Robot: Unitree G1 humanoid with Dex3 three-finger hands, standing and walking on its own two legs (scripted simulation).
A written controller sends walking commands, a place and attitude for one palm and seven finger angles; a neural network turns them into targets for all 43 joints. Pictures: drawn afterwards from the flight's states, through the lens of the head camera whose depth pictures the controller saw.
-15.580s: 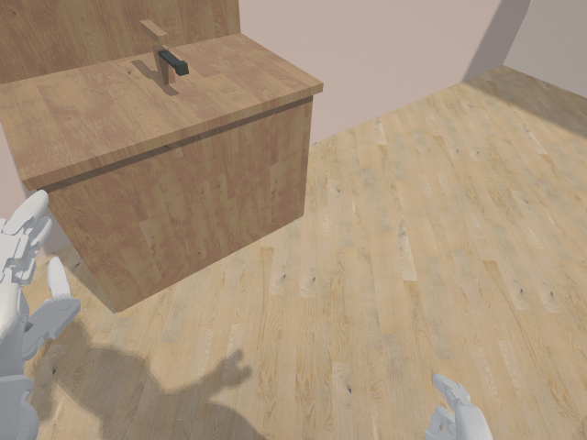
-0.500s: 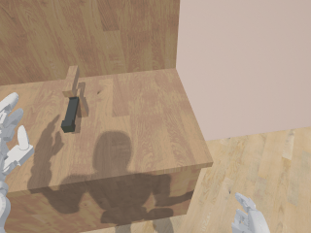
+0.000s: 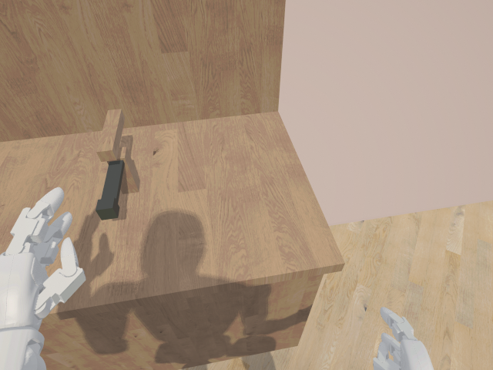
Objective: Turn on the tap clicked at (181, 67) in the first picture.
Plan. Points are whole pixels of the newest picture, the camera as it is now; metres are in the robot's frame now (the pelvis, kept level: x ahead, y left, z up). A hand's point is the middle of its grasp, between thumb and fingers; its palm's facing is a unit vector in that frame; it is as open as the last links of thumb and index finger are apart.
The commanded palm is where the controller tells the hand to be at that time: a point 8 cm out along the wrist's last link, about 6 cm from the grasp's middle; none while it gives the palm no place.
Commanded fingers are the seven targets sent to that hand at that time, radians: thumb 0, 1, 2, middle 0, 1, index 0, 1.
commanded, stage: turn the palm inward beside the body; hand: left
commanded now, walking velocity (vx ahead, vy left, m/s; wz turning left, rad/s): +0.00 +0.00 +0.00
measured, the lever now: (108, 208) +0.34 +0.29 +0.07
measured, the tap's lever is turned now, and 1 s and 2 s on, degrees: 0 0 0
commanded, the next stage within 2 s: reach beside the lever's end, fingers flat in 1.12 s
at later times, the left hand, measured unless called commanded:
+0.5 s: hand (70, 293) +0.17 +0.23 +0.14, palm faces +0.43 -0.89 -0.17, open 7.5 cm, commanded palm +0.12 +0.28 +0.15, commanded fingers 0.00 0.90 0.90 -0.20 -0.30 -0.20 -0.30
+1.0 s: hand (82, 295) +0.17 +0.22 +0.13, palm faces +0.47 -0.87 -0.13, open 7.5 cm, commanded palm +0.12 +0.26 +0.15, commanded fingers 0.00 0.90 0.90 -0.20 -0.30 -0.20 -0.30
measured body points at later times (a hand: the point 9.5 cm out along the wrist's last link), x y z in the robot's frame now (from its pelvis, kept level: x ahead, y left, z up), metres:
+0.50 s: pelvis -0.01 +0.01 +0.00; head -0.02 +0.00 +0.45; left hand +0.14 +0.28 +0.15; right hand +0.18 -0.21 -0.07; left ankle -0.03 +0.14 -0.72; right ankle +0.01 -0.11 -0.72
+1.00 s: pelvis -0.01 -0.01 +0.00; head -0.02 -0.03 +0.45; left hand +0.14 +0.27 +0.14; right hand +0.19 -0.23 -0.07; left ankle -0.03 +0.14 -0.72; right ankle +0.01 -0.11 -0.72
